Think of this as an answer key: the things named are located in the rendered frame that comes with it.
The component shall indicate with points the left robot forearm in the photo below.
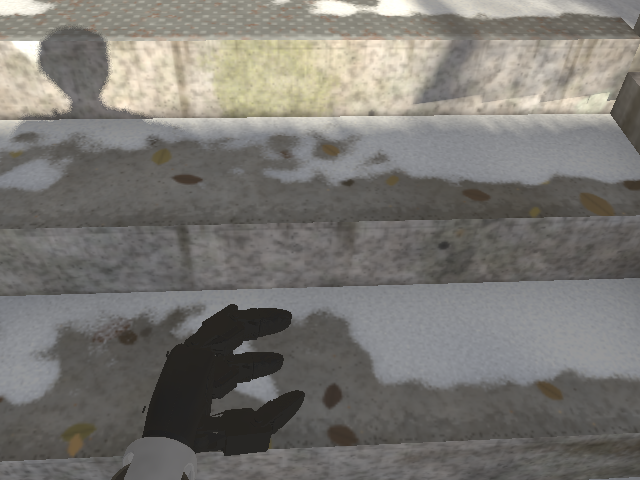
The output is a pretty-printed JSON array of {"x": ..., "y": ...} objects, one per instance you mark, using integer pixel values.
[{"x": 157, "y": 458}]

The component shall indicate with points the left robot hand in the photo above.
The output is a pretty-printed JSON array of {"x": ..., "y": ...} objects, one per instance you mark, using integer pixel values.
[{"x": 192, "y": 376}]

